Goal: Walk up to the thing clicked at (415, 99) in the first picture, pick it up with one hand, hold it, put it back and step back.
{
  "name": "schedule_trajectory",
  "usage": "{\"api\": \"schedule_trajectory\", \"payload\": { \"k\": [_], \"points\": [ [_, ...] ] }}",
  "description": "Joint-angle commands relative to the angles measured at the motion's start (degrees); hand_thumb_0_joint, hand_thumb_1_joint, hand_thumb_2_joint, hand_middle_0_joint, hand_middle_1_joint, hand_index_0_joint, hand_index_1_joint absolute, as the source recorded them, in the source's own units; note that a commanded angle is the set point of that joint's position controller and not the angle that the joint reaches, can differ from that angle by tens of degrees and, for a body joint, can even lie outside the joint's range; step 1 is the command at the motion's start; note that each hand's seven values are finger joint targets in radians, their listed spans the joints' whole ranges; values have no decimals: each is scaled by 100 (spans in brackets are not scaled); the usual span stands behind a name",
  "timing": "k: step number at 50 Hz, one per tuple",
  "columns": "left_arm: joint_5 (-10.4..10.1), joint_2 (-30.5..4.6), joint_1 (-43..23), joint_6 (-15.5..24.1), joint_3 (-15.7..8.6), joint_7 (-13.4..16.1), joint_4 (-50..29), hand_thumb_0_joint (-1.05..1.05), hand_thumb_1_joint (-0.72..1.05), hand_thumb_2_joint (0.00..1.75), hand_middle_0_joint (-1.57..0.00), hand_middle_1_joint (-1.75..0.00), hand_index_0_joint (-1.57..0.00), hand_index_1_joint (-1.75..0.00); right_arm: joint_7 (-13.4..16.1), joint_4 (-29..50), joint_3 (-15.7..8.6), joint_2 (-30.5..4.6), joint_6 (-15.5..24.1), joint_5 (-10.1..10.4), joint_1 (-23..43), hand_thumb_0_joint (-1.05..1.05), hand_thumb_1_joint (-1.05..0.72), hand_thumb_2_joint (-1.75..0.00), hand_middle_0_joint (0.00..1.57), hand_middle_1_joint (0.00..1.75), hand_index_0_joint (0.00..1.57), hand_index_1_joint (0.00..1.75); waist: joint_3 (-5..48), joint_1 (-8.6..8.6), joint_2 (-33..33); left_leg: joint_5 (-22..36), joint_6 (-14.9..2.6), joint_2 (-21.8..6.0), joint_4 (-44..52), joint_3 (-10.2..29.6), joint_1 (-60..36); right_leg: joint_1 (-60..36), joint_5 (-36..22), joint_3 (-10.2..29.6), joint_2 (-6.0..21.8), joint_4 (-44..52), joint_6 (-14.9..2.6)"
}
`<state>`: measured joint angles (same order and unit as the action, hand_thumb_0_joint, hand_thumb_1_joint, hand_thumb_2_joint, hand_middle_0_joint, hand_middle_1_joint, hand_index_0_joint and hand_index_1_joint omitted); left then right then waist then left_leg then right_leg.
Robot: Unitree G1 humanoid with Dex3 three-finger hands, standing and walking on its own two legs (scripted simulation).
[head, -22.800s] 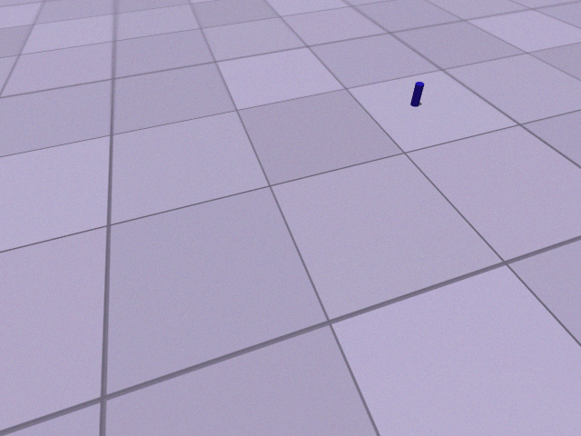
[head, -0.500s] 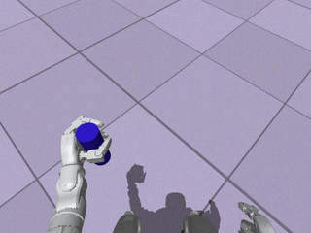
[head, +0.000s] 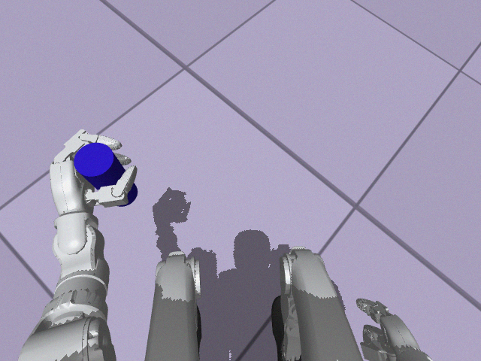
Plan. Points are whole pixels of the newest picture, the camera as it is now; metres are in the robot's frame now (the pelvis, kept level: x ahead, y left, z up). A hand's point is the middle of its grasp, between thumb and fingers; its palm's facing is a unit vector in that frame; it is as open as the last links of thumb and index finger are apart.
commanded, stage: crouch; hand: left
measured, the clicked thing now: (110, 178) +0.42 +0.23 -0.06
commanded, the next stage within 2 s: lower in 1.00 s
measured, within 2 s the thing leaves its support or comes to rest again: neither
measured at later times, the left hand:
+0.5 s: hand (134, 191) +0.44 +0.23 -0.19, palm faces +0.20 -0.98 -0.02, open 7.4 cm
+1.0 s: hand (141, 196) +0.45 +0.23 -0.27, palm faces +0.20 -0.98 -0.01, open 7.4 cm
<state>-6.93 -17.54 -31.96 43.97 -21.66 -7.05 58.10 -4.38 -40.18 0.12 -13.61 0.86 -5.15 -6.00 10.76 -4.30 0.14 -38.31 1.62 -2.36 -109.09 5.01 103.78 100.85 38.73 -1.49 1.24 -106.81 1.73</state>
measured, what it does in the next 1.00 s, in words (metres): lowers itself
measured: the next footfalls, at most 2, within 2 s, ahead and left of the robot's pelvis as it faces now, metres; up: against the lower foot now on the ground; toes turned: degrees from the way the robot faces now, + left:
none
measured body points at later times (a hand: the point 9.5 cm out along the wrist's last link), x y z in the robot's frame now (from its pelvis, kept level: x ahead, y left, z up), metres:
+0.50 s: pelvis -0.03 +0.00 -0.14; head +0.18 +0.06 +0.25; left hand +0.42 +0.28 -0.19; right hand +0.05 -0.27 -0.26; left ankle +0.07 +0.13 -0.46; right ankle +0.07 -0.14 -0.46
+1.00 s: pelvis -0.02 +0.01 -0.18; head +0.21 +0.08 +0.20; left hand +0.43 +0.29 -0.26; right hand +0.07 -0.28 -0.28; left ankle +0.07 +0.13 -0.46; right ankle +0.07 -0.14 -0.46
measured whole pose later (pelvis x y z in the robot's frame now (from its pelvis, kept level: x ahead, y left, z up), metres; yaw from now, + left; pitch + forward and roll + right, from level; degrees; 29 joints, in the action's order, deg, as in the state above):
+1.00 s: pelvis -0.02 +0.01 -0.18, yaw -7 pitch +25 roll -10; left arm -4.6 -32.0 -39.6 46.5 -31.0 -7.9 66.8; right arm -7.2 -39.3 10.1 -18.3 -2.6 -11.5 -1.3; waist -3.6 -10.8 4.3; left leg -39.9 2.7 -0.5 -144.2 13.4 130.4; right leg 124.7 38.8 -5.1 -1.4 -137.3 3.6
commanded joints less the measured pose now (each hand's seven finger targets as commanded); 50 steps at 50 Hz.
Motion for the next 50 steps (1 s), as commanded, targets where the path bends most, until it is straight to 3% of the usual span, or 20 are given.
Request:
{"api": "schedule_trajectory", "payload": {
  "k": [1,2,4,6,11,14,15,19,21,22,24,26,27,28,31,32,33,37,46,50],
  "points": [
    [12,-1131,-1873,590,-250,-63,-700,0,39,122,-127,-136,-129,-135,28,284,-305,-1112,138,-36,-644,0,-90,-90,20,30,20,30,3081,-196,-429,969,-220,147,698,-223,-1609,-1073,-1015,-185,-233,697,-368],
    [31,-1245,-2082,641,-312,-45,-682,0,37,122,-128,-137,-130,-136,20,294,-278,-1108,138,-39,-613,0,-90,-90,20,30,20,30,3015,-238,-393,673,-218,149,590,-233,-1364,-923,-773,-180,-241,606,-366],
    [77,-1494,-2151,703,-485,-28,-616,0,38,123,-129,-138,-131,-136,-4,280,-241,-1166,134,-67,-570,0,-90,-90,20,30,20,30,3077,-147,-635,482,-196,157,452,-254,-1306,-632,-625,-242,-247,348,-382],
    [179,-1594,-2481,752,-451,-25,-716,0,38,126,-131,-141,-133,-140,-24,257,-230,-1242,118,-108,-621,0,-90,-90,20,30,20,30,3151,-248,-972,314,-162,127,350,-214,-1360,-339,-564,-332,-243,67,-392],
    [235,-2209,-2913,773,-820,83,-973,0,34,125,-130,-140,-131,-140,-29,241,-138,-1319,56,-166,-607,0,-91,-91,20,30,20,30,3722,-208,-1221,322,-159,141,-100,-301,-1229,-291,-571,-377,-247,-364,-379],
    [251,-2043,-2911,680,-690,106,-727,0,35,127,-127,-139,-128,-139,-8,193,-105,-1365,40,-191,-568,0,-90,-91,20,30,20,30,3367,-363,-1165,21,-179,133,-287,-287,-842,-43,-363,-456,-262,-510,-365],
    [260,-2189,-3023,673,-737,108,-786,0,34,126,-126,-139,-127,-139,-1,170,-73,-1391,33,-201,-566,0,-90,-91,20,30,20,30,3303,-409,-1181,-58,-190,139,-383,-291,-738,18,-315,-472,-273,-551,-355],
    [287,-1915,-2747,544,-533,-83,-383,0,37,122,-124,-135,-126,-134,-12,119,-8,-1521,-8,-236,-621,0,-90,-90,20,30,20,30,3047,-595,-1154,264,-172,126,-671,-151,-608,383,-635,-595,-259,-927,-365],
    [204,-2094,-2591,512,-741,-104,-229,0,37,119,-122,-133,-124,-131,-23,112,59,-1558,-40,-240,-620,0,-89,-90,20,30,20,30,2903,-536,-974,384,-186,141,-864,-147,-353,368,-697,-624,-283,-1026,-351],
    [161,-2028,-2519,506,-728,-131,-95,0,38,120,-123,-133,-125,-132,-20,122,93,-1585,-49,-251,-552,0,-90,-90,20,30,20,30,2648,-545,-947,290,-194,142,-930,-139,-222,532,-636,-645,-283,-1076,-342],
    [126,-2276,-2482,505,-962,-104,-91,0,40,121,-123,-135,-126,-133,-42,138,156,-1629,-75,-284,-602,0,-89,-90,20,30,20,30,2688,-509,-907,307,-211,153,-1095,-150,-53,368,-685,-653,-307,-1137,-326],
    [161,-2317,-2491,553,-960,-79,-147,0,40,122,-121,-135,-124,-133,-77,135,206,-1637,-118,-321,-584,0,-89,-90,20,30,20,30,2634,-522,-975,275,-195,142,-1143,-118,33,375,-654,-689,-329,-1221,-326],
    [177,-2576,-2484,586,-1130,-74,-308,0,41,122,-122,-135,-125,-133,-66,152,218,-1660,-140,-331,-580,0,-89,-90,20,30,20,30,2752,-463,-949,295,-206,138,-1206,-134,83,244,-670,-671,-346,-1226,-314],
    [188,-2472,-2421,594,-1070,-81,-266,0,44,122,-122,-135,-126,-132,-77,159,230,-1648,-148,-342,-548,0,-89,-90,20,30,20,30,2785,-472,-970,384,-193,135,-1244,-130,33,289,-756,-674,-352,-1267,-319],
    [232,-2680,-2560,682,-1123,-97,-554,0,44,122,-120,-134,-123,-132,-84,128,269,-1719,-193,-414,-566,0,-89,-90,20,30,20,30,2947,-536,-1295,548,-162,103,-1361,-87,-98,257,-921,-693,-371,-1424,-322],
    [250,-2554,-2677,689,-973,-94,-550,0,43,122,-119,-133,-122,-131,-97,125,299,-1715,-192,-428,-524,0,-89,-90,20,30,20,30,2830,-610,-1336,469,-155,92,-1388,-67,-20,336,-864,-712,-380,-1475,-329],
    [261,-2643,-2593,689,-1112,-50,-577,0,44,123,-119,-133,-122,-131,-104,126,307,-1738,-197,-446,-523,0,-89,-90,20,30,20,30,2847,-574,-1312,548,-143,85,-1416,-34,-104,386,-933,-741,-384,-1512,-332],
    [230,-2605,-2794,729,-942,-55,-589,0,44,122,-120,-133,-122,-131,-112,99,371,-1831,-227,-518,-447,0,-89,-90,20,30,20,30,2641,-748,-1478,442,-127,64,-1576,29,-36,552,-907,-803,-400,-1612,-329],
    [134,-2560,-2172,716,-965,-125,-139,0,45,124,-123,-137,-126,-135,-176,206,532,-1994,-313,-611,-232,0,-89,-90,20,30,20,30,2320,-710,-1391,641,-96,76,-1820,136,83,614,-1064,-956,-425,-1847,-316],
    [114,-2821,-2223,772,-1132,-47,-320,0,45,126,-126,-139,-129,-137,-206,252,611,-2022,-341,-644,-222,0,-89,-90,20,30,20,30,2384,-730,-1327,711,-123,74,-1955,159,251,365,-1169,-967,-447,-1887,-284]
  ]
}}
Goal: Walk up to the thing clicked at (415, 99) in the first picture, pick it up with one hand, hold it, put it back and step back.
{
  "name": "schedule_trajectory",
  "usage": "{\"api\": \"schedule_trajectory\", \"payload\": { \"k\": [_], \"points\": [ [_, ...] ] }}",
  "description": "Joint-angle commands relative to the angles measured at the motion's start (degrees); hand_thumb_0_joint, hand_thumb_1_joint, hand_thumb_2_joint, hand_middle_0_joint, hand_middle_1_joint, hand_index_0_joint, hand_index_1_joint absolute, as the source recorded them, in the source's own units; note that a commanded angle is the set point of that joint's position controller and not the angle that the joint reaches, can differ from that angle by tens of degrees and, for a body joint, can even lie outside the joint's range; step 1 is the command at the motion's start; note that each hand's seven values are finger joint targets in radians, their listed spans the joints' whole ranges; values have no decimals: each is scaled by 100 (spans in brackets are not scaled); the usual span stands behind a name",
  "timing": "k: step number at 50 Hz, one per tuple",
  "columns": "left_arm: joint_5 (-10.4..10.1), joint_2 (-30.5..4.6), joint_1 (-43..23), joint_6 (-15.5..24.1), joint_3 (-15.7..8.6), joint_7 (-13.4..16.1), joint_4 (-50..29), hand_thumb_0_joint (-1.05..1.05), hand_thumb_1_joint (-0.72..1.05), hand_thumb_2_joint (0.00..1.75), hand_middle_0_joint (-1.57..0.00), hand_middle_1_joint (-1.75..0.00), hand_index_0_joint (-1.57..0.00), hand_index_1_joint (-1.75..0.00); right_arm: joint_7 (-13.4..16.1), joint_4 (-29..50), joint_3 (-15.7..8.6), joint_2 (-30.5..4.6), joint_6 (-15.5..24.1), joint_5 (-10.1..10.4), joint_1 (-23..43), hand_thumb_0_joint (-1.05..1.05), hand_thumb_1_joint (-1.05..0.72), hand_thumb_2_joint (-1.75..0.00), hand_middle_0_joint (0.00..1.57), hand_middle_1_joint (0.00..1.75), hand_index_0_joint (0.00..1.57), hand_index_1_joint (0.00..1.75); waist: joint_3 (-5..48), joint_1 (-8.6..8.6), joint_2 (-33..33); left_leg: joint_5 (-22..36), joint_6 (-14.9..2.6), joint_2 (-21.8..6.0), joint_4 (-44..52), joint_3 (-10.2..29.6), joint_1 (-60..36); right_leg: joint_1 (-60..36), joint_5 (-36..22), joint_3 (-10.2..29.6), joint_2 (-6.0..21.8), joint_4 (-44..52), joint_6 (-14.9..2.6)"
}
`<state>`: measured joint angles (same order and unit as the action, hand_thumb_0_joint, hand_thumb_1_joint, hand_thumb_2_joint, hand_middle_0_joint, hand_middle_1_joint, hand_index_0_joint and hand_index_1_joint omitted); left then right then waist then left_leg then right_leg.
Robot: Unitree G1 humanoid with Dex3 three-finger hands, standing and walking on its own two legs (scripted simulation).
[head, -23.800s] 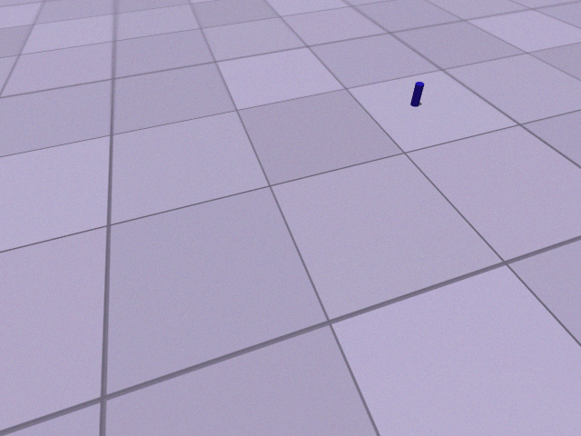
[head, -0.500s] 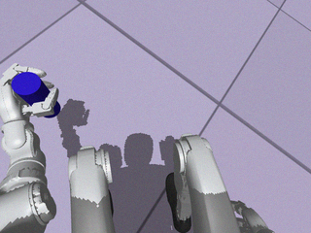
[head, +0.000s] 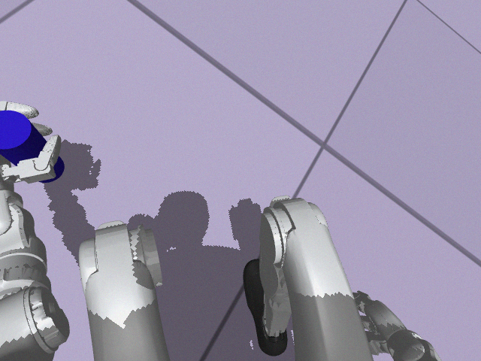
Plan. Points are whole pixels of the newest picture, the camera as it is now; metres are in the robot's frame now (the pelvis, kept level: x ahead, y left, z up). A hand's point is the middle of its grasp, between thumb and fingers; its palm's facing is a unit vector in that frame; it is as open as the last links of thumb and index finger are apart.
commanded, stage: lower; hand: left
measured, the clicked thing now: (29, 151) +0.44 +0.29 -0.11
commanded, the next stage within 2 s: loosen in 1.50 s
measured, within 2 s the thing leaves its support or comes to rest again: rests again in 1.38 s
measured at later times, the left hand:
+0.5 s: hand (50, 157) +0.45 +0.28 -0.15, palm faces +0.35 -0.94 +0.02, open 7.4 cm
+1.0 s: hand (55, 162) +0.45 +0.28 -0.19, palm faces +0.37 -0.93 +0.02, open 7.4 cm
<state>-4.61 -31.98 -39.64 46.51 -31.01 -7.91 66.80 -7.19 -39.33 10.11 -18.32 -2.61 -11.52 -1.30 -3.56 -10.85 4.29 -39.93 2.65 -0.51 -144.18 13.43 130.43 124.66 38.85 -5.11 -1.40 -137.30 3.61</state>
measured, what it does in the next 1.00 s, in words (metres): stands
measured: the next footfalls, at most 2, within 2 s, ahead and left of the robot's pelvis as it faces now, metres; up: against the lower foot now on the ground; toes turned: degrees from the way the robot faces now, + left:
none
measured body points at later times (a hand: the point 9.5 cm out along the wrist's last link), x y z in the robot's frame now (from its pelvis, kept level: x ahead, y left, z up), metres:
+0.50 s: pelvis +0.00 +0.01 -0.02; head +0.23 +0.14 +0.34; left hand +0.42 +0.33 -0.15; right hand +0.12 -0.27 -0.08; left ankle +0.08 +0.14 -0.27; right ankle +0.11 -0.13 -0.27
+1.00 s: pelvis -0.01 +0.02 -0.02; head +0.24 +0.17 +0.32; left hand +0.43 +0.33 -0.19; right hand +0.12 -0.25 -0.07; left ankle +0.08 +0.14 -0.27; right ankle +0.11 -0.13 -0.27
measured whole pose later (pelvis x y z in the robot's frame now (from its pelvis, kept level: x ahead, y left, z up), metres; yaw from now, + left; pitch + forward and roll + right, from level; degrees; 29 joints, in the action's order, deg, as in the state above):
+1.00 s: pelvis -0.01 +0.02 -0.02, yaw -6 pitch +15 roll -17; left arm -3.3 -46.1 -40.0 59.4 -33.8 0.6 82.5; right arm -8.4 -33.3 26.1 -20.7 -3.1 -19.5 7.6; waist -15.8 -15.6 13.6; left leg -41.0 1.5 -0.4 -152.2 21.2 128.4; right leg 119.6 36.8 -10.7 -4.4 -138.5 4.9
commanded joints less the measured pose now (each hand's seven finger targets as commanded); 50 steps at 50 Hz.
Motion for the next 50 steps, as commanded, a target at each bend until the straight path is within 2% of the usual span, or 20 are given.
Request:
{"api": "schedule_trajectory", "payload": {
  "k": [1,3,5,6,7,10,12,14,15,19,23,25,26,32,33,35,42,43,45,50],
  "points": [
    [-112,-1355,-1471,542,-197,34,-1228,0,46,126,-125,-139,-128,-137,75,188,-390,-1574,-9,-22,-693,0,-89,-90,20,30,20,30,3856,-121,-1744,897,-220,-118,1557,-651,-2501,-1981,-1208,-622,-176,1165,-466],
    [-56,-1484,-1433,576,-213,62,-1278,0,48,126,-124,-138,-127,-136,77,187,-375,-1601,-43,-41,-650,0,-89,-90,20,30,20,30,3835,-89,-1917,927,-193,-135,1593,-635,-2578,-1936,-1208,-633,-180,1110,-488],
    [-41,-1422,-1490,603,-147,102,-1289,0,48,127,-125,-139,-127,-137,66,192,-342,-1592,-55,-71,-613,0,-90,-90,20,30,20,30,3809,-160,-1901,889,-203,-142,1506,-633,-2508,-1972,-1213,-622,-196,1113,-481],
    [-29,-1544,-1658,648,-165,107,-1443,0,47,124,-127,-137,-128,-136,67,198,-326,-1629,-47,-78,-574,0,-91,-91,20,30,20,30,3736,-212,-2024,835,-188,-149,1555,-592,-2543,-1874,-1164,-658,-183,1077,-494],
    [-34,-1422,-1555,642,-118,117,-1281,0,47,124,-126,-137,-127,-137,54,201,-283,-1637,-49,-98,-598,0,-91,-91,20,30,20,30,3764,-264,-2030,998,-177,-150,1532,-576,-2692,-1941,-1312,-661,-182,1072,-483],
    [-76,-1295,-1430,682,-46,175,-686,0,47,123,-124,-135,-125,-134,40,235,-174,-1685,-47,-135,-481,0,-91,-91,20,30,20,30,3314,-448,-1679,721,-222,-153,1372,-528,-2271,-1864,-1137,-729,-210,1088,-458],
    [-85,-1391,-1565,775,-37,213,-608,0,46,123,-127,-136,-128,-135,31,257,-67,-1706,-50,-181,-446,0,-91,-90,20,30,20,30,3296,-491,-1596,778,-225,-158,1296,-494,-2286,-1941,-1199,-755,-223,1104,-438],
    [-62,-1580,-1543,862,-81,228,-515,0,43,122,-128,-136,-129,-136,28,295,-12,-1737,-61,-219,-364,0,-90,-90,20,30,20,30,3221,-441,-1630,716,-226,-160,1282,-493,-2258,-1956,-1114,-783,-240,1099,-441],
    [-55,-1547,-1578,912,-14,221,-506,0,45,123,-128,-137,-129,-136,18,306,34,-1749,-50,-248,-295,0,-91,-90,20,30,20,30,3208,-470,-1674,748,-212,-177,1265,-462,-2318,-1955,-1134,-805,-249,1046,-441],
    [-17,-1892,-1405,1094,-256,293,-337,0,44,124,-129,-138,-130,-137,11,370,172,-1844,-49,-345,-124,0,-91,-90,20,30,20,30,3196,-420,-1939,843,-144,-218,1303,-374,-2591,-1923,-1161,-896,-264,918,-458],
    [-11,-2191,-1563,1270,-420,451,-322,0,42,124,-126,-136,-127,-136,1,406,347,-1946,-86,-454,-61,0,-92,-91,20,30,20,30,3163,-547,-2197,992,-113,-245,1227,-306,-2679,-2104,-1341,-958,-279,850,-447],
    [43,-2184,-1375,1308,-414,516,-98,0,45,124,-124,-135,-125,-134,3,438,419,-1955,-92,-502,56,0,-92,-91,20,30,20,30,2990,-569,-2149,997,-119,-259,1205,-277,-2622,-2073,-1373,-977,-286,846,-444],
    [98,-2353,-1570,1360,-395,552,-213,0,47,124,-126,-135,-126,-135,3,424,437,-1984,-98,-521,57,0,-92,-91,20,30,20,30,2914,-639,-2272,873,-110,-267,1227,-257,-2571,-2037,-1285,-992,-284,834,-454],
    [116,-2250,-1528,1503,-209,594,133,0,47,127,-129,-138,-130,-138,-3,464,599,-2091,-79,-636,245,0,-92,-91,20,30,20,30,2617,-870,-2226,864,-94,-308,1169,-123,-2630,-1991,-1333,-1126,-299,801,-419],
    [89,-2240,-1493,1520,-233,609,130,0,46,128,-130,-138,-130,-139,-7,474,612,-2108,-77,-645,228,0,-92,-91,20,30,20,30,2640,-842,-2210,933,-85,-318,1169,-105,-2703,-2006,-1390,-1141,-307,792,-412],
    [43,-2181,-1516,1548,-131,605,290,0,48,126,-129,-137,-130,-137,-17,523,687,-2127,-75,-664,266,0,-91,-91,20,30,20,30,2641,-929,-2096,840,-114,-309,1103,-66,-2591,-2080,-1360,-1189,-333,822,-388],
    [43,-2467,-1306,1684,-254,731,571,0,46,128,-130,-139,-131,-139,-13,620,874,-2183,-90,-736,460,0,-90,-90,20,30,20,30,2453,-853,-2058,870,-96,-337,1090,32,-2606,-2156,-1382,-1277,-382,800,-380],
    [56,-2555,-1398,1719,-253,763,520,0,48,129,-130,-139,-131,-139,-10,629,908,-2197,-89,-755,486,0,-91,-91,20,30,20,30,2423,-907,-2070,783,-112,-341,1051,43,-2539,-2180,-1330,-1292,-395,812,-364],
    [49,-2737,-1425,1778,-321,806,469,0,48,127,-130,-137,-130,-137,1,638,951,-2202,-82,-774,564,0,-91,-91,20,30,20,30,2356,-869,-2049,699,-142,-337,988,14,-2401,-2204,-1306,-1261,-415,850,-366],
    [172,-2759,-1404,1907,-287,914,606,0,49,129,-130,-138,-131,-139,-2,654,1020,-2262,-91,-859,662,0,-91,-91,20,30,20,30,2144,-1008,-2312,792,-60,-411,1119,174,-2687,-2070,-1363,-1382,-419,725,-371]
  ]
}}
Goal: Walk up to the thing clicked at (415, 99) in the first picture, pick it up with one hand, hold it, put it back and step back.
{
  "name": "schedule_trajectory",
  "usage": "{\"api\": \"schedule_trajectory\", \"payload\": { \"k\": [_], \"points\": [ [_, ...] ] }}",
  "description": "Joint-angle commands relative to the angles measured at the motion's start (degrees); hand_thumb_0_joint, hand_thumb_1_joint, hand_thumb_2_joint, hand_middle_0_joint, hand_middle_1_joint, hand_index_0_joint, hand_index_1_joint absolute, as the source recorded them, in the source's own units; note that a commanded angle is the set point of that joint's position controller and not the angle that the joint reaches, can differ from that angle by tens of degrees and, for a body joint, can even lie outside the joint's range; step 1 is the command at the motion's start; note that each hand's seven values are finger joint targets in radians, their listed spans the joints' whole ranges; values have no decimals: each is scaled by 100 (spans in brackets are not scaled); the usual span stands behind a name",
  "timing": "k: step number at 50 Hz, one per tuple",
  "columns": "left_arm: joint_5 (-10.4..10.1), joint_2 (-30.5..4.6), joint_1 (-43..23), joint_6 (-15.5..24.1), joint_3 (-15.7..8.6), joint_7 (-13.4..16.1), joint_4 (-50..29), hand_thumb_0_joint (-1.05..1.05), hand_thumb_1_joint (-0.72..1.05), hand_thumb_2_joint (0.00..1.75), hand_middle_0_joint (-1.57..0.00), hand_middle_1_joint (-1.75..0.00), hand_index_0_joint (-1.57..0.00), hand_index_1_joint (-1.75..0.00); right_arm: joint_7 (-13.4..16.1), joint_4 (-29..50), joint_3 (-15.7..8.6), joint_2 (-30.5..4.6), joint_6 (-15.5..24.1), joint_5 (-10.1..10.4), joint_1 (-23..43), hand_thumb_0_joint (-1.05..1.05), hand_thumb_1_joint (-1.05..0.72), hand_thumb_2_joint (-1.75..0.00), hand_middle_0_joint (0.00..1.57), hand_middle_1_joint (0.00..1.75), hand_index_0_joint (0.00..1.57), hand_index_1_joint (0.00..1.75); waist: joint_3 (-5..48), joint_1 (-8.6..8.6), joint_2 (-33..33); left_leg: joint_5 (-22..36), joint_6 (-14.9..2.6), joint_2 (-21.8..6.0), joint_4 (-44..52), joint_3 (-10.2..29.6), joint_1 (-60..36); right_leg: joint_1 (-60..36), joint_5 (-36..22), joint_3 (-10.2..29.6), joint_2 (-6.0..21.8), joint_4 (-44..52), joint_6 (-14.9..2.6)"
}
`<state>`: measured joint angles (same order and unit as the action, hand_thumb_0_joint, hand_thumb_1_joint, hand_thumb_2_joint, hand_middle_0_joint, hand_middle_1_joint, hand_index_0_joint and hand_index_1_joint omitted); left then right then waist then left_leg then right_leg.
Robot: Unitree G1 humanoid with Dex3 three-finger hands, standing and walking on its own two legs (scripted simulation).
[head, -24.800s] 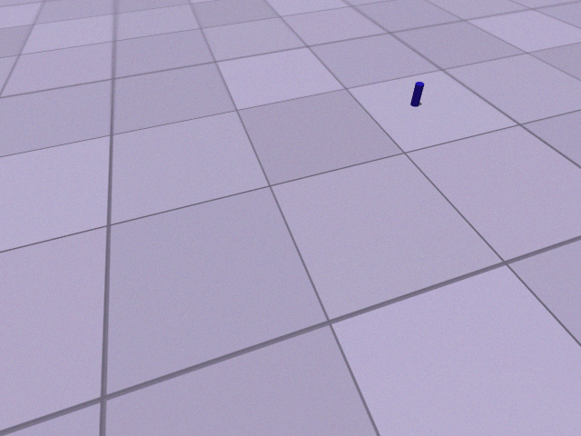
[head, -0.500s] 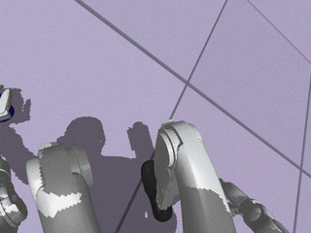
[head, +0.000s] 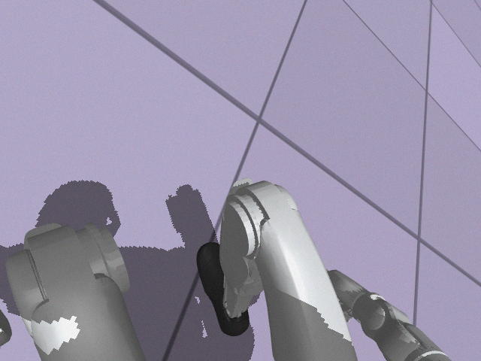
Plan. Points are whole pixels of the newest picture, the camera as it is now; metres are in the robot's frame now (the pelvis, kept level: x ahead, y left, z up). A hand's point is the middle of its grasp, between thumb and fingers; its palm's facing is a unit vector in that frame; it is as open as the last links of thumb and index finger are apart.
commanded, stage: lower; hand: left
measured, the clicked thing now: out of the picture +0.43 +0.31 -0.19
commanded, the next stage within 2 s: loosen in 0.50 s
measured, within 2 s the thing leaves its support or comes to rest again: rests again in 0.38 s
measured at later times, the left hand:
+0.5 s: hand out of the picture +0.44 +0.31 -0.18, palm faces +0.46 -0.89 +0.02, open 7.4 cm
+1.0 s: hand out of the picture +0.44 +0.30 -0.18, palm faces +0.47 -0.88 +0.01, open 7.7 cm
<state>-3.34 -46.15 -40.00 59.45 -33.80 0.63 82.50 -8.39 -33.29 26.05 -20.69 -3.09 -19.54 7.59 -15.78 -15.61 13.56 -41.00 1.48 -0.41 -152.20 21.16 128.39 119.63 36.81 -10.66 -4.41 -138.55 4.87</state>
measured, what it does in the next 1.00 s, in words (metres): stands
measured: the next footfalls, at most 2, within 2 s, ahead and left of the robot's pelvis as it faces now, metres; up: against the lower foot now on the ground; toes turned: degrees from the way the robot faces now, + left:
none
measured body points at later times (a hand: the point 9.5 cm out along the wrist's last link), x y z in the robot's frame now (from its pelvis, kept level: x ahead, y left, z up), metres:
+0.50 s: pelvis +0.00 +0.01 +0.00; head +0.23 +0.20 +0.33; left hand +0.41 +0.35 -0.18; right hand +0.16 -0.24 -0.03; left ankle +0.08 +0.13 -0.25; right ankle +0.14 -0.13 -0.25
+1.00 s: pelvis -0.01 +0.01 +0.00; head +0.23 +0.20 +0.32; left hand +0.41 +0.35 -0.18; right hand +0.15 -0.24 -0.03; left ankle +0.08 +0.13 -0.25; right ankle +0.14 -0.13 -0.25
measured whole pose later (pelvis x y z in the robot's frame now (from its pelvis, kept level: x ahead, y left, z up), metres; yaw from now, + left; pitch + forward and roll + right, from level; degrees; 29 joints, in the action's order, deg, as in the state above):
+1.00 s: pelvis -0.01 +0.01 +0.00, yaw -2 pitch +11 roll -19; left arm -3.1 -51.2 -39.8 63.9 -32.2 4.1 86.7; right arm -8.4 -31.1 31.0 -21.1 -3.3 -22.0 10.2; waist -18.8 -15.5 16.8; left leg -41.7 0.5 -1.3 -153.7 24.2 126.8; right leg 117.1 35.4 -13.1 -5.7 -137.0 4.9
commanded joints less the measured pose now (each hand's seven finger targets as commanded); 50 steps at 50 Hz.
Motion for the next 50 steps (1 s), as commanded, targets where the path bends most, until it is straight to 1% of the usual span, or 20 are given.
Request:
{"api": "schedule_trajectory", "payload": {
  "k": [1,3,8,11,13,14,16,19,21,22,30,31,35,40,42,44,45,46,48,50],
  "points": [
    [69,-1406,-1379,616,-4,75,-986,0,50,128,-130,-137,-131,-138,120,48,-568,-2025,-38,-59,-215,0,-91,-91,20,30,20,30,3363,-524,-3241,925,48,-422,1893,-609,-2476,-1579,-1187,-816,-132,851,-496],
    [65,-1370,-1406,652,52,75,-1034,0,48,128,-131,-137,-131,-138,121,63,-533,-2018,-41,-96,-225,0,-91,-91,20,30,20,30,3475,-577,-3239,1049,46,-427,1838,-608,-2546,-1702,-1308,-820,-146,870,-481],
    [80,-1217,-1375,653,191,106,-835,0,49,127,-131,-137,-131,-137,97,89,-518,-2105,-59,-115,-146,0,-91,-91,20,30,20,30,3205,-672,-3339,874,110,-462,2000,-410,-2604,-1457,-1163,-949,-137,790,-484],
    [61,-1225,-1307,660,194,126,-881,0,46,126,-129,-135,-129,-136,102,96,-494,-2092,-67,-129,-137,0,-90,-90,20,30,20,30,3275,-590,-3282,1039,109,-468,1934,-414,-2674,-1544,-1291,-936,-154,804,-468],
    [59,-1181,-1284,672,254,139,-828,0,47,127,-129,-135,-129,-136,104,89,-462,-2087,-70,-138,-96,0,-90,-90,20,30,20,30,3191,-629,-3276,1154,107,-473,1913,-390,-2686,-1542,-1375,-942,-160,793,-464],
    [58,-1190,-1355,686,266,164,-771,0,47,127,-130,-136,-130,-137,104,95,-437,-2092,-74,-144,-98,0,-90,-90,20,30,20,30,3127,-682,-3244,1113,108,-473,1939,-357,-2634,-1560,-1355,-972,-159,803,-460],
    [31,-1380,-1355,713,167,207,-770,0,45,125,-130,-134,-130,-135,104,121,-403,-2067,-70,-133,-31,0,-91,-90,20,30,20,30,3128,-590,-3165,997,69,-461,1865,-409,-2473,-1600,-1283,-939,-187,851,-463],
    [50,-1435,-1375,766,155,254,-749,0,47,127,-131,-136,-131,-137,106,121,-382,-2088,-75,-163,-15,0,-91,-90,20,30,20,30,3052,-631,-3161,873,56,-475,1856,-398,-2420,-1606,-1201,-946,-194,871,-455],
    [79,-1455,-1367,811,154,279,-716,0,48,128,-132,-136,-131,-137,109,150,-343,-2078,-76,-188,-21,0,-90,-90,20,30,20,30,3162,-654,-3158,989,64,-476,1844,-388,-2502,-1701,-1286,-966,-211,868,-455],
    [74,-1463,-1252,818,119,291,-685,0,46,127,-131,-135,-131,-137,114,165,-339,-2068,-82,-194,6,0,-90,-90,20,30,20,30,3196,-594,-3174,1056,73,-488,1846,-394,-2581,-1688,-1315,-958,-215,861,-463],
    [101,-1446,-1277,883,225,313,-521,0,48,128,-134,-138,-133,-139,109,209,-260,-2131,-109,-238,77,0,-90,-90,20,30,20,30,2990,-741,-3236,892,90,-506,1901,-284,-2565,-1592,-1219,-1056,-235,855,-455],
    [96,-1466,-1278,895,234,323,-513,0,49,120,-132,-133,-134,-132,106,209,-243,-2131,-99,-244,91,0,-90,-90,20,30,20,30,2936,-736,-3250,892,84,-505,1890,-289,-2543,-1604,-1225,-1046,-235,852,-455],
    [49,-1569,-1333,921,191,350,-571,0,27,90,-116,-110,-118,-108,113,229,-227,-2136,-77,-239,109,0,-91,-90,20,30,20,30,2908,-710,-3182,839,62,-507,1871,-302,-2467,-1610,-1180,-1046,-256,896,-461],
    [74,-1568,-1263,929,181,353,-512,0,9,71,-107,-96,-109,-94,114,231,-226,-2157,-87,-237,105,0,-91,-90,20,30,20,30,2844,-701,-3228,852,92,-532,1951,-237,-2564,-1548,-1175,-1076,-240,860,-461],
    [64,-1574,-1257,929,192,342,-517,0,-1,70,-98,-86,-100,-86,123,229,-215,-2152,-85,-244,128,0,-92,-90,20,30,20,30,2828,-711,-3189,794,66,-525,1903,-269,-2500,-1587,-1162,-1052,-254,906,-453],
    [26,-1517,-1208,901,160,354,-446,0,12,85,-111,-102,-113,-102,122,241,-205,-2129,-79,-248,127,0,-90,-89,20,30,20,30,2866,-704,-3080,851,50,-523,1858,-294,-2474,-1656,-1197,-1044,-262,935,-447],
    [30,-1546,-1252,914,189,347,-477,0,4,77,-111,-97,-113,-95,121,238,-197,-2133,-71,-245,134,0,-92,-89,20,30,20,30,2832,-706,-3094,815,50,-524,1876,-288,-2441,-1632,-1169,-1044,-264,943,-455],
    [16,-1575,-1248,920,163,327,-504,0,-2,71,-103,-89,-105,-88,126,252,-204,-2140,-65,-246,142,0,-92,-90,20,30,20,30,2893,-709,-3093,781,43,-525,1869,-298,-2477,-1659,-1154,-1056,-273,968,-446],
    [30,-1552,-1202,911,188,313,-415,0,14,87,-111,-104,-112,-103,136,242,-205,-2164,-74,-246,148,0,-90,-89,20,30,20,30,2854,-731,-3090,800,56,-536,1891,-256,-2483,-1620,-1174,-1081,-267,935,-448],
    [21,-1571,-1226,903,219,278,-470,0,8,73,-101,-90,-103,-88,143,238,-205,-2145,-67,-237,144,0,-91,-90,20,30,20,30,2883,-711,-3044,777,23,-525,1837,-303,-2422,-1664,-1170,-1049,-281,963,-450]
  ]
}}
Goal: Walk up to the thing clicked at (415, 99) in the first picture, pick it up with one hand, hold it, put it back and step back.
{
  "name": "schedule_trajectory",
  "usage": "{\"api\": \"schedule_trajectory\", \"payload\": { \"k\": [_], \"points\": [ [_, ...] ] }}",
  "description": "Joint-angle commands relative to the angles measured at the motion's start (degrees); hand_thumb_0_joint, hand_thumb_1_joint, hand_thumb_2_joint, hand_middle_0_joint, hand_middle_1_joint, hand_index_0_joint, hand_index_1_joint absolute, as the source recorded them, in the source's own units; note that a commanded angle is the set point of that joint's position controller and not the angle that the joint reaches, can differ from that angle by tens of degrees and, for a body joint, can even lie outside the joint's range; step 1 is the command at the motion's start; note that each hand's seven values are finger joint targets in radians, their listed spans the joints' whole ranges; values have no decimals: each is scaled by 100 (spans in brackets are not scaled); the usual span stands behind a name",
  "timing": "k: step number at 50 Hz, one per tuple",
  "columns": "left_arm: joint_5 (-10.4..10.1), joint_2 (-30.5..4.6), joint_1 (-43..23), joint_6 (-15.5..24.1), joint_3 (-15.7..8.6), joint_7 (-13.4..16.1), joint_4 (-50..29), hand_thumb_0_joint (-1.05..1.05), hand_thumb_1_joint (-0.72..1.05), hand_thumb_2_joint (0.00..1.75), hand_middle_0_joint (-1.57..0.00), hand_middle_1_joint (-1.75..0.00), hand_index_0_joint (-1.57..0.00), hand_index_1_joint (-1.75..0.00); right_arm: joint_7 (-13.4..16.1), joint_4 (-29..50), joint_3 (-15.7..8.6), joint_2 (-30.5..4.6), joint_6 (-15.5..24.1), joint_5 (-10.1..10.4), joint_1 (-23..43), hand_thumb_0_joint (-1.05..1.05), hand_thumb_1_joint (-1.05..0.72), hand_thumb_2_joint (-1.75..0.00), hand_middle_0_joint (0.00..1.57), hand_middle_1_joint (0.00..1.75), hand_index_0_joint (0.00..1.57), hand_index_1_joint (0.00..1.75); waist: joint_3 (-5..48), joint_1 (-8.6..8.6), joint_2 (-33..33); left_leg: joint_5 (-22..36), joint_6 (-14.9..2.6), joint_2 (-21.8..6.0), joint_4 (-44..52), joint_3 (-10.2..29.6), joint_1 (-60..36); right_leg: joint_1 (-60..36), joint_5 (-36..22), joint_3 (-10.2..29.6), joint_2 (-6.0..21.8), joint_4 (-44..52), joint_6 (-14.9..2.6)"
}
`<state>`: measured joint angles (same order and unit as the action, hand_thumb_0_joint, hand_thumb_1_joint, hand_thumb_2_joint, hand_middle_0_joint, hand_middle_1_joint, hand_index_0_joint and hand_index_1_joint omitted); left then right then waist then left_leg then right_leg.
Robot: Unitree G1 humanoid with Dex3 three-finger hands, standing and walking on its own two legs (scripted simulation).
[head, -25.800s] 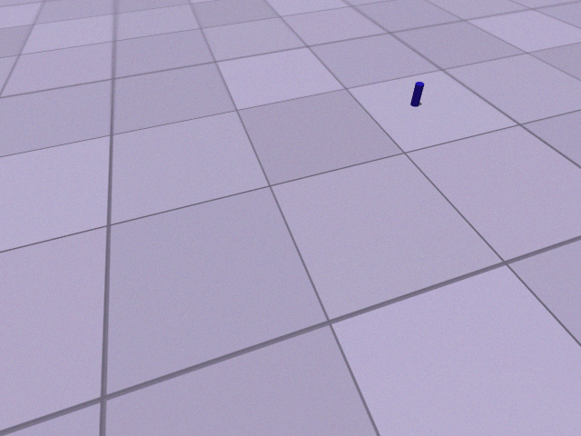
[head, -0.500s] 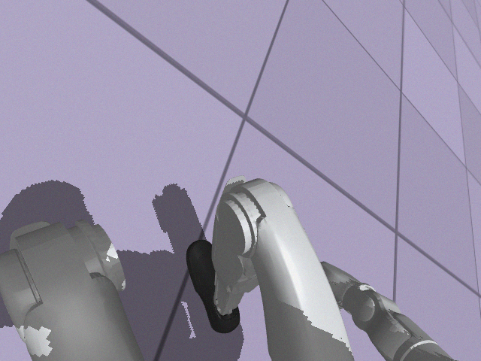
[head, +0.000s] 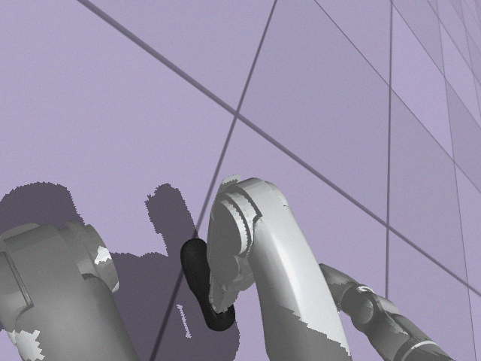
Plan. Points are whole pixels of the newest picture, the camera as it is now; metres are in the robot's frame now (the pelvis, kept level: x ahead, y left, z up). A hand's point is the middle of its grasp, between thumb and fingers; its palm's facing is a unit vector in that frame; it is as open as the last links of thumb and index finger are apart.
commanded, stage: open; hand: left
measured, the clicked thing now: out of the picture +0.43 +0.32 -0.21
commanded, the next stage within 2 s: withdraw in 0.46 s
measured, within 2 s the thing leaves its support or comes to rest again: neither
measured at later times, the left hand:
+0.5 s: hand out of the picture +0.43 +0.32 -0.18, palm faces +0.50 -0.87 +0.03, open 12.8 cm
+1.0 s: hand out of the picture +0.40 +0.38 -0.10, palm faces +0.47 -0.88 -0.05, open 17.2 cm
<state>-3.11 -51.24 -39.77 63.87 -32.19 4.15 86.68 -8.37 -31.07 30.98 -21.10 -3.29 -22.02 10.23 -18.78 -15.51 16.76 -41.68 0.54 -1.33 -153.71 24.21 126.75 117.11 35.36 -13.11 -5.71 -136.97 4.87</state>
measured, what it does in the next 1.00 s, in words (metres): stands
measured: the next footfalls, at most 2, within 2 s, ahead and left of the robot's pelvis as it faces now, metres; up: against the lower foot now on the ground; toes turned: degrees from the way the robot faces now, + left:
none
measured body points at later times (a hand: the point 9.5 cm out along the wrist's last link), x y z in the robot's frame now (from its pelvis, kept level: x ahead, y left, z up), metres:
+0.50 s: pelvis +0.00 +0.00 +0.00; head +0.23 +0.21 +0.32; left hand +0.40 +0.36 -0.18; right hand +0.18 -0.23 -0.02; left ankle +0.08 +0.12 -0.25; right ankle +0.15 -0.13 -0.25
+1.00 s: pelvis +0.00 +0.00 +0.01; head +0.20 +0.20 +0.36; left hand +0.37 +0.43 -0.10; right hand +0.18 -0.24 -0.02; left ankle +0.08 +0.12 -0.25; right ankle +0.15 -0.13 -0.25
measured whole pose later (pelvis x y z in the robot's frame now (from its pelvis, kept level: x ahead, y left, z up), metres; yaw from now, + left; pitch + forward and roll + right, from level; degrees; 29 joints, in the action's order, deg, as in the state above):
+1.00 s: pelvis +0.00 +0.00 +0.01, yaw +2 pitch +16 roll -18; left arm -7.1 -49.2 -34.4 51.8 -31.8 -6.9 67.2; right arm -7.2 -31.8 23.5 -20.6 -5.0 -16.2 4.3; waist -11.0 -11.1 11.4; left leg -40.8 0.0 -1.3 -150.1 20.8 128.1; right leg 118.2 36.2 -11.4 -3.7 -135.6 3.8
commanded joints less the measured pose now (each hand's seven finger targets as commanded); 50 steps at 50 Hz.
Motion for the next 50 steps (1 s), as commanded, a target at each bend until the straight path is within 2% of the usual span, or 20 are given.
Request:
{"api": "schedule_trajectory", "payload": {
  "k": [1,2,3,5,7,11,17,18,23,25,30,33,37,40,43,46,47,48,49,50],
  "points": [
    [-9,-1020,-1213,453,56,-80,-864,0,11,67,-100,-87,-101,-85,139,15,-701,-2093,-39,16,-112,0,-91,-89,20,30,20,30,3158,-731,-3359,844,123,-441,2012,-600,-2260,-1401,-1019,-810,-146,807,-452],
    [-20,-1059,-1265,449,36,-81,-851,0,8,69,-92,-81,-93,-81,142,13,-690,-2113,-28,6,-141,0,-91,-90,20,30,20,30,3189,-749,-3337,811,113,-432,1983,-606,-2222,-1437,-1015,-811,-153,825,-443],
    [-46,-1038,-1201,450,20,-89,-870,0,8,62,-94,-81,-95,-79,144,27,-687,-2092,-30,6,-136,0,-91,-89,20,30,20,30,3232,-717,-3326,840,112,-424,1969,-625,-2234,-1474,-1041,-805,-162,836,-450],
    [-45,-1056,-1218,438,34,-94,-854,0,1,58,-78,-68,-79,-68,153,27,-695,-2101,-32,15,-142,0,-91,-90,20,30,20,30,3167,-715,-3353,835,108,-433,1992,-619,-2217,-1442,-1020,-815,-157,828,-459],
    [-29,-1029,-1168,435,47,-99,-800,0,-3,51,-73,-61,-72,-61,144,28,-699,-2121,-31,20,-118,0,-91,-90,20,30,20,30,3117,-707,-3393,816,139,-442,2043,-563,-2240,-1378,-999,-854,-149,777,-464],
    [-6,-889,-1114,400,69,-118,-756,0,-14,43,-65,-52,-64,-53,146,67,-728,-2126,-66,17,-119,0,-90,-90,20,30,20,30,3041,-725,-3377,823,171,-456,2124,-505,-2328,-1299,-983,-880,-130,766,-464],
    [-1,-927,-1147,400,82,-102,-813,0,-24,32,-53,-40,-52,-40,134,63,-720,-2109,-71,6,-98,0,-90,-90,20,30,20,30,3085,-686,-3462,934,185,-461,2108,-494,-2392,-1293,-1044,-855,-127,733,-469],
    [-1,-935,-1195,407,86,-97,-817,0,-25,32,-52,-39,-51,-40,131,62,-709,-2106,-79,0,-135,0,-90,-90,20,30,20,30,3092,-739,-3432,928,169,-444,2085,-512,-2348,-1366,-1055,-867,-132,772,-465],
    [20,-936,-1224,418,97,-79,-845,0,-34,22,-40,-28,-39,-29,130,31,-713,-2092,-79,-8,-143,0,-90,-90,20,30,20,30,3139,-719,-3480,1002,179,-457,2097,-506,-2454,-1346,-1082,-848,-125,756,-472],
    [36,-942,-1323,436,162,-88,-848,0,-36,19,-36,-23,-35,-24,128,30,-703,-2100,-83,-9,-89,0,-91,-90,20,30,20,30,3031,-775,-3479,848,170,-449,2118,-498,-2338,-1273,-980,-860,-121,774,-472],
    [16,-908,-1214,414,121,-112,-825,0,-49,17,-24,-19,-23,-20,141,41,-705,-2094,-97,-19,-108,0,-91,-90,20,30,20,30,3113,-721,-3477,975,179,-453,2109,-528,-2443,-1341,-1052,-850,-124,784,-470],
    [11,-1183,-1242,423,14,-176,-1059,0,-48,16,-21,-16,-19,-17,162,47,-711,-2105,-107,12,-97,0,-91,-90,20,30,20,30,3209,-640,-3549,1028,174,-470,2100,-551,-2488,-1343,-1063,-809,-110,762,-477],
    [-41,-1736,-1131,316,-489,-203,-1650,0,-54,11,-14,-10,-12,-11,176,73,-784,-2106,-138,57,-196,0,-91,-90,20,30,20,30,3547,-349,-3880,1060,182,-464,2169,-661,-2561,-1494,-1065,-719,-92,750,-498],
    [-44,-1805,-927,64,-678,-332,-2178,0,-56,10,-10,-8,-8,-9,192,87,-967,-2078,-197,132,-367,0,-91,-90,20,30,20,30,3975,-173,-4197,1285,215,-446,2289,-771,-2789,-1580,-1173,-620,-64,758,-534],
    [-122,-1471,-752,-319,-511,-667,-2757,0,-59,7,-10,-7,-9,-8,228,194,-1219,-2056,-209,303,-446,0,-92,-90,20,30,20,30,4182,-79,-4337,1341,227,-435,2473,-831,-2894,-1366,-1167,-554,-28,775,-569],
    [-253,-513,-119,-865,103,-1128,-2675,0,-60,3,-10,-5,-9,-6,263,115,-1463,-1948,-196,519,-646,0,-92,-90,20,30,20,30,4011,-70,-4039,1250,203,-395,2602,-887,-2674,-1073,-1109,-521,-4,850,-571],
    [-346,-188,-174,-1033,405,-1273,-2635,0,-58,2,-10,-4,-9,-5,267,3,-1499,-1869,-186,615,-732,0,-92,-90,20,30,20,30,3799,-145,-3825,928,149,-365,2605,-917,-2386,-902,-882,-508,-4,918,-573],
    [-463,-247,-296,-1117,322,-1365,-2886,0,-58,2,-9,-4,-9,-4,283,29,-1566,-1872,-160,701,-769,0,-91,-90,20,30,20,30,3750,-131,-3646,773,101,-338,2606,-930,-2163,-883,-817,-495,9,967,-562],
    [-553,-33,32,-1292,366,-1447,-2409,0,-61,0,-9,-4,-10,-4,300,52,-1610,-1862,-132,799,-749,0,-91,-90,20,30,20,30,3634,-80,-3293,554,46,-322,2606,-936,-1970,-782,-649,-481,8,1022,-552],
    [-725,-147,-263,-1338,224,-1526,-2829,0,-61,0,-9,-4,-10,-3,316,84,-1637,-1860,-103,858,-758,0,-91,-89,20,30,20,30,3670,-35,-3221,431,16,-307,2577,-952,-1899,-809,-604,-472,10,1086,-542]
  ]
}}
